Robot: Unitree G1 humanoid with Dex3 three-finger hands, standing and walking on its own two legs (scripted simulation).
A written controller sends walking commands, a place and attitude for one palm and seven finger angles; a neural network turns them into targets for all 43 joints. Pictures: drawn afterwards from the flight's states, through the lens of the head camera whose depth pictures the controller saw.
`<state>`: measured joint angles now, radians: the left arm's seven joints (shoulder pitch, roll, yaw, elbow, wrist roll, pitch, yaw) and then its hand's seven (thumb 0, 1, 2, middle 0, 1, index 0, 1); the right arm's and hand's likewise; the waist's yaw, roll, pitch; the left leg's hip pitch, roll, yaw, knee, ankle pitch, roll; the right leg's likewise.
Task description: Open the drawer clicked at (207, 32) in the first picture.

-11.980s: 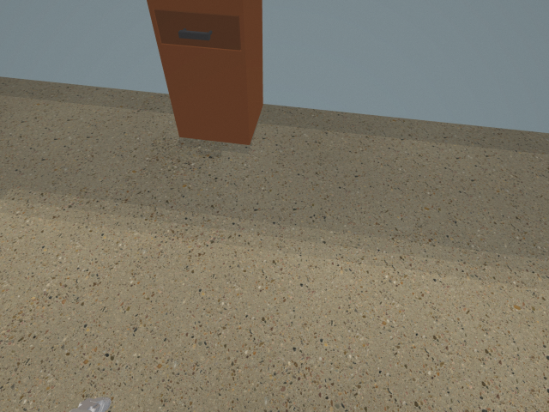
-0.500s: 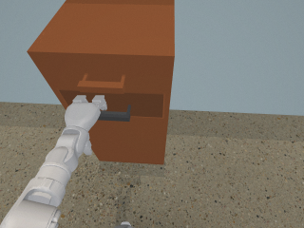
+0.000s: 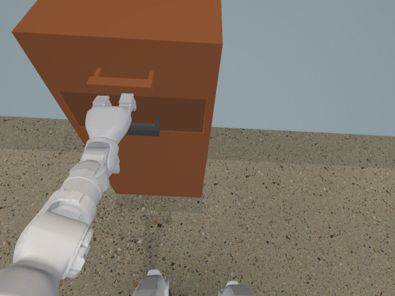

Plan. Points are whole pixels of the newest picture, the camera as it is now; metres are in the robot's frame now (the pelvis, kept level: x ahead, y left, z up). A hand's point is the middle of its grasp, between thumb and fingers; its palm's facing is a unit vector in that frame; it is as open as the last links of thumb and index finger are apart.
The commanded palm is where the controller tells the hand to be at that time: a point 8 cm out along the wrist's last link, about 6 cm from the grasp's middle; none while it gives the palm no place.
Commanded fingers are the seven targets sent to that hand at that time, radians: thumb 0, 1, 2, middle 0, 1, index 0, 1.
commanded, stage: move the hooked fingers above the handle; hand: left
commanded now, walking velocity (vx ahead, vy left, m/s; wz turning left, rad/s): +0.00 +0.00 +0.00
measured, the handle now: (135, 122) +0.57 +0.16 -0.08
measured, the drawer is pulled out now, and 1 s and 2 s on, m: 0.00 0.00 0.00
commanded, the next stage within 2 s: lower the fingers behind the handle in 1.80 s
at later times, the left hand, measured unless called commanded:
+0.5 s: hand (117, 126) +0.52 +0.19 -0.02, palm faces -0.08 +0.02 -1.00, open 13.8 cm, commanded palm +0.50 +0.15 +0.04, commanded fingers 0.00 -0.50 0.30 -0.30 -1.20 -0.30 -1.20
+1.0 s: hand (128, 130) +0.50 +0.16 -0.02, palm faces -0.12 -0.06 -0.99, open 13.8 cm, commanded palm +0.49 +0.15 +0.04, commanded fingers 0.00 -0.50 0.30 -0.30 -1.20 -0.30 -1.20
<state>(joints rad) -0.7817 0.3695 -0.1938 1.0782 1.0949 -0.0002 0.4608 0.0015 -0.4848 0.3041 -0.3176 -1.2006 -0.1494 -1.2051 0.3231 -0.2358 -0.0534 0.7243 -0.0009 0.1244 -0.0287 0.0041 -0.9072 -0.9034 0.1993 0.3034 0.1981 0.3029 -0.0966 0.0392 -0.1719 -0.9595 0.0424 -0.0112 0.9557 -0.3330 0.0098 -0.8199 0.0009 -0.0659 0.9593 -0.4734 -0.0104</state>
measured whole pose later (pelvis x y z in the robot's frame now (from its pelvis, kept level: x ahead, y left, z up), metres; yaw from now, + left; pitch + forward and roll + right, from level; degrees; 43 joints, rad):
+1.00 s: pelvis +0.03 +0.01 +0.00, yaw -3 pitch +23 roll -3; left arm -0.74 0.36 -0.14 0.99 1.07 -0.02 0.34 0.00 -0.48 0.30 -0.32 -1.20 -0.32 -1.20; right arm 0.31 -0.22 -0.07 0.71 -0.03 0.13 -0.02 0.00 -0.91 -0.90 0.20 0.30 0.20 0.30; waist -0.10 0.05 -0.18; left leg -0.98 0.04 0.00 0.98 -0.40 0.02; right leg -0.84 0.02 -0.02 0.94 -0.50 0.01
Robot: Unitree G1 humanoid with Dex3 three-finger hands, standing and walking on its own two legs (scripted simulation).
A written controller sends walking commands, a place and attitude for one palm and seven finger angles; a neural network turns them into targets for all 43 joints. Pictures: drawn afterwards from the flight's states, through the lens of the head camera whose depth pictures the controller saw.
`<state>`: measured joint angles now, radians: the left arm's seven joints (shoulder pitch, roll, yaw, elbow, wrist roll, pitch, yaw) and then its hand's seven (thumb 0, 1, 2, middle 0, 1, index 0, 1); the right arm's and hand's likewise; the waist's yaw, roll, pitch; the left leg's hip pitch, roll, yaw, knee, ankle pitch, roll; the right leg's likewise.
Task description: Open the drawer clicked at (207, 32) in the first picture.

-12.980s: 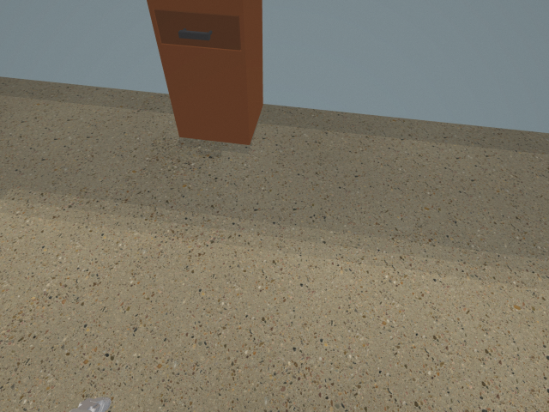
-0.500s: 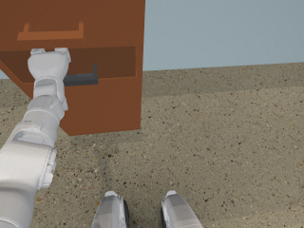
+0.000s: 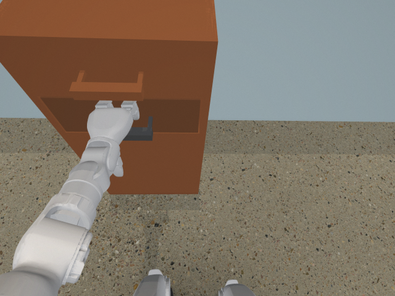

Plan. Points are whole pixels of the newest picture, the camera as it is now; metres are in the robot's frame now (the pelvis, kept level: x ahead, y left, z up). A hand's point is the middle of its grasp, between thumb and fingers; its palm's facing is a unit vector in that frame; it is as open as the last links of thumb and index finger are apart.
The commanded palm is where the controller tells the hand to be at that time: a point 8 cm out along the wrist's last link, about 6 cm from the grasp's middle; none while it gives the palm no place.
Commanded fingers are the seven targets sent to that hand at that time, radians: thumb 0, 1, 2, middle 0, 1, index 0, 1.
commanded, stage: move the hooked fingers above the handle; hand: left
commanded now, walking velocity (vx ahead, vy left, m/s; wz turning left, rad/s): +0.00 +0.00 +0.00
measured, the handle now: (126, 126) +0.53 +0.17 -0.08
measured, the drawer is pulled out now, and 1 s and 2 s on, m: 0.00 0.00 0.00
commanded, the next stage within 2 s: lower the fingers behind the handle in 0.80 s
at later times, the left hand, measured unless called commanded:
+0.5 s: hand (120, 134) +0.47 +0.17 -0.01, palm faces -0.04 -0.04 -1.00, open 13.8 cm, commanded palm +0.46 +0.17 +0.04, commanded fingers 0.00 -0.50 0.30 -0.30 -1.20 -0.30 -1.20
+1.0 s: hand (109, 137) +0.47 +0.20 -0.02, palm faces -0.07 -0.02 -1.00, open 13.8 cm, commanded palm +0.46 +0.18 +0.03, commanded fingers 0.00 -0.50 0.30 -0.30 -1.20 -0.30 -1.20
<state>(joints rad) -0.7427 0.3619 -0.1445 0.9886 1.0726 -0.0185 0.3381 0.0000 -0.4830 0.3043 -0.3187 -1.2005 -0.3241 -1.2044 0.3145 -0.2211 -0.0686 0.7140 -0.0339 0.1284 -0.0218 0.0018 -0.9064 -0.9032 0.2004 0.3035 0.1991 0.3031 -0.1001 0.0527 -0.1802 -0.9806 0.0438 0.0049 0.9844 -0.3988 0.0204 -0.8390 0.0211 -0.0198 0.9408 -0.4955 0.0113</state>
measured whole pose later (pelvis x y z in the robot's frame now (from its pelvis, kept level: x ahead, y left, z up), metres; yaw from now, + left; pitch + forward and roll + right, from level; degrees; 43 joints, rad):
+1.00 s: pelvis -0.01 +0.00 -0.01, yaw -1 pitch +24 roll -3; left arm -0.77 0.42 -0.06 1.09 1.12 0.00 0.43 0.00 -0.48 0.30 -0.32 -1.20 -0.32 -1.20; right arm 0.33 -0.23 -0.07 0.73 -0.03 0.13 -0.01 0.00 -0.91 -0.90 0.20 0.30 0.20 0.30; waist -0.13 0.06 -0.19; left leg -1.04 0.05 0.01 1.03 -0.41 0.02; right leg -0.91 0.03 -0.01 1.00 -0.51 0.01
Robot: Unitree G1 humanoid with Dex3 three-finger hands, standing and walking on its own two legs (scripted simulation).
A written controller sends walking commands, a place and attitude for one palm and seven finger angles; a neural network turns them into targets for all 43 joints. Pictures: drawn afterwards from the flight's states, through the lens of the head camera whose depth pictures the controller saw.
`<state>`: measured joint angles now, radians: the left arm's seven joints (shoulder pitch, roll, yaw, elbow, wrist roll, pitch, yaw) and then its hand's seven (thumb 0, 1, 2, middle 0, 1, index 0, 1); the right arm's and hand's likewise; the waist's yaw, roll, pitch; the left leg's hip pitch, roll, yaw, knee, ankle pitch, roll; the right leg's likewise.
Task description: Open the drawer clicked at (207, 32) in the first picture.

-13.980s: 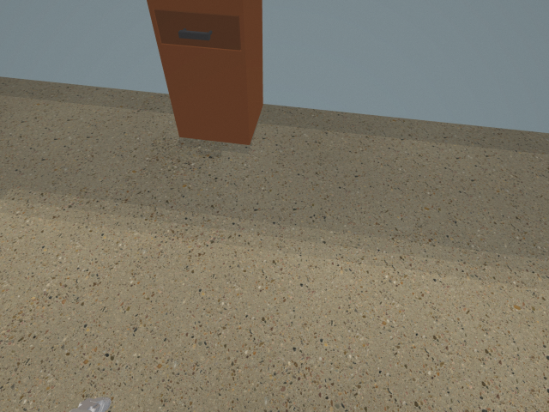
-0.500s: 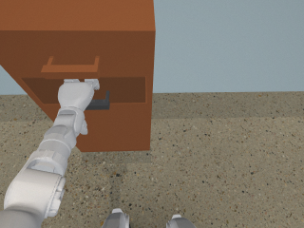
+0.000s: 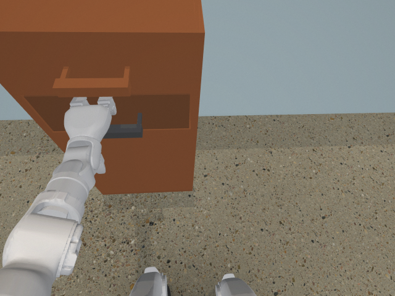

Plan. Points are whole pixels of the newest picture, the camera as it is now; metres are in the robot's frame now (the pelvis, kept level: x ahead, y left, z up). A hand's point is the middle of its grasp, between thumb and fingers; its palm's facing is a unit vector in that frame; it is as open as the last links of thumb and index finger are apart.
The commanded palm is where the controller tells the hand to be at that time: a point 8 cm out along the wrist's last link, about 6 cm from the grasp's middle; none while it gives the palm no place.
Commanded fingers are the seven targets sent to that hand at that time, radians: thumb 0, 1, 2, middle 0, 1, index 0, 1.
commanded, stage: lower the fingers behind the handle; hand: left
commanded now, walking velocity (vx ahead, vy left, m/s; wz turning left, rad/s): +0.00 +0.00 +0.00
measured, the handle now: (115, 124) +0.54 +0.19 -0.07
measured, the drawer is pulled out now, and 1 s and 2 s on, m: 0.00 0.00 0.00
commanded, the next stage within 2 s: close the thumb around the handle in 1.50 s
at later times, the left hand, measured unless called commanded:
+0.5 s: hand (109, 141) +0.47 +0.19 -0.05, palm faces -0.08 -0.03 -1.00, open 13.8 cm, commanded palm +0.47 +0.18 +0.01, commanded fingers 0.00 -0.50 0.30 -0.30 -1.20 -0.30 -1.20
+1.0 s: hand (111, 146) +0.48 +0.19 -0.08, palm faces -0.06 -0.03 -1.00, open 13.8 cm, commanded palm +0.47 +0.18 -0.03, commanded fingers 0.00 -0.50 0.30 -0.30 -1.20 -0.30 -1.20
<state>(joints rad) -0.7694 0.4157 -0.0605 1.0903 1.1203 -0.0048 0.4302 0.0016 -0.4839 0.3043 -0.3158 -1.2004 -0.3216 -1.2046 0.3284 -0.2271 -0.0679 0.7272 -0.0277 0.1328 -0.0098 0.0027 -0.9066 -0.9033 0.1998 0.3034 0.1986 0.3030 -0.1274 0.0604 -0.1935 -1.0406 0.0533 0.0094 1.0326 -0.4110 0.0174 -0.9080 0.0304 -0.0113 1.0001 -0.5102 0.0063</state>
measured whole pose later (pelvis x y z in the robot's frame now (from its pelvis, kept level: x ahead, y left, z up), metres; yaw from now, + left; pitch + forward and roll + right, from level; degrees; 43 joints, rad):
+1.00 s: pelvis -0.01 -0.01 -0.05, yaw -1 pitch +30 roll -4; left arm -0.82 0.45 -0.03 1.09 1.15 -0.03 0.47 0.00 -0.48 0.30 -0.31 -1.20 -0.32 -1.20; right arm 0.30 -0.23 -0.05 0.74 -0.05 0.11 -0.01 0.00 -0.91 -0.90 0.20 0.30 0.20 0.30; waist -0.15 0.06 -0.21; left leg -1.31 0.07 -0.02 1.26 -0.48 0.01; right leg -1.17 0.05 -0.03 1.23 -0.59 0.00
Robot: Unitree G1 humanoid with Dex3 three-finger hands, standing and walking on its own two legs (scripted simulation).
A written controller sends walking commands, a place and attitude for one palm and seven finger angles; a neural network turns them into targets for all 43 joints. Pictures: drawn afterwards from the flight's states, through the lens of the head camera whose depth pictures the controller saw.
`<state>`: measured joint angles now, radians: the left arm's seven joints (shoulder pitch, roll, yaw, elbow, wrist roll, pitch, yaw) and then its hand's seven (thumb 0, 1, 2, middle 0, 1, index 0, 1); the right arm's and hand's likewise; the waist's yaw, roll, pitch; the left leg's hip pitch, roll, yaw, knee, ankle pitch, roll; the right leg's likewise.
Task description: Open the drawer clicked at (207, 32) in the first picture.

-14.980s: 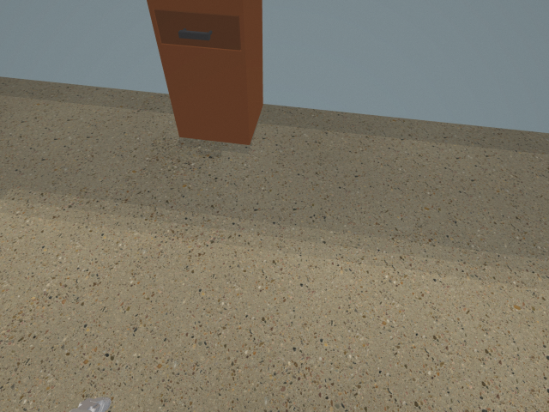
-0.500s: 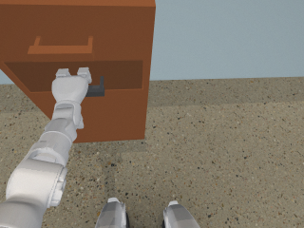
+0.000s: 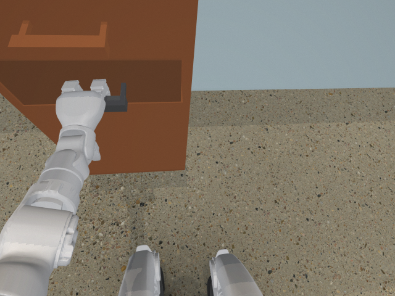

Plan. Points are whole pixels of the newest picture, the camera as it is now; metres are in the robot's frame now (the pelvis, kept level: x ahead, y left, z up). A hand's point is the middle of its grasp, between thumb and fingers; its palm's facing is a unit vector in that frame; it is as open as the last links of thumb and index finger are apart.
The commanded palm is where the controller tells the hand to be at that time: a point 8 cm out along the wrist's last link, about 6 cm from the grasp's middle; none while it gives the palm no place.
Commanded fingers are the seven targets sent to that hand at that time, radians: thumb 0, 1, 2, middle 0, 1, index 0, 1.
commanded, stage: lower the fingers behind the handle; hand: left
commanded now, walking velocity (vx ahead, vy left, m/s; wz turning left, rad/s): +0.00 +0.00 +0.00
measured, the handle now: (94, 95) +0.55 +0.20 -0.02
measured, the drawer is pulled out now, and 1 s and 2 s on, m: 0.00 0.00 0.04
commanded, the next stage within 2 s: close the thumb around the handle in 0.50 s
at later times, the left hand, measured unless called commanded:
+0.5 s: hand (91, 121) +0.49 +0.21 -0.04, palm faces -0.06 -0.03 -1.00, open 13.8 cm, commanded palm +0.48 +0.19 +0.01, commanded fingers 0.00 -0.50 0.30 -0.30 -1.20 -0.30 -1.20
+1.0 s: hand (89, 122) +0.49 +0.21 -0.04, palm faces -0.05 -0.03 -1.00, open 9.4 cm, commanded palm +0.48 +0.19 +0.01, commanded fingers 0.00 0.68 0.80 -0.38 -1.33 -0.38 -1.33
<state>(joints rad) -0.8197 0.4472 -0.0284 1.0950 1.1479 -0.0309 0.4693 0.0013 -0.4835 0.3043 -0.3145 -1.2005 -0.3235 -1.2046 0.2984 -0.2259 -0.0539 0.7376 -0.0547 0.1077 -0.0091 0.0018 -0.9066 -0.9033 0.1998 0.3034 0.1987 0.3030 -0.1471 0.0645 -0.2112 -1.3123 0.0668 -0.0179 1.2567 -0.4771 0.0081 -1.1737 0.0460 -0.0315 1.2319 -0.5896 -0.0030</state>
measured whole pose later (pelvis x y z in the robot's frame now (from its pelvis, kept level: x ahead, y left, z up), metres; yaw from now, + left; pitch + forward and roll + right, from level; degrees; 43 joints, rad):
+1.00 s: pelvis -0.01 +0.01 -0.01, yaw +0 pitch +30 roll -4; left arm -0.84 0.45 -0.04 1.10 1.14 -0.02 0.46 0.00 0.16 0.58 -0.32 -1.27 -0.37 -1.27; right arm 0.30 -0.22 -0.04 0.72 -0.05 0.12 0.00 0.00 -0.91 -0.90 0.20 0.30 0.20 0.30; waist -0.15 0.07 -0.21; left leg -1.34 0.06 -0.01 1.29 -0.48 0.02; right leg -1.20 0.04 -0.02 1.26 -0.59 0.01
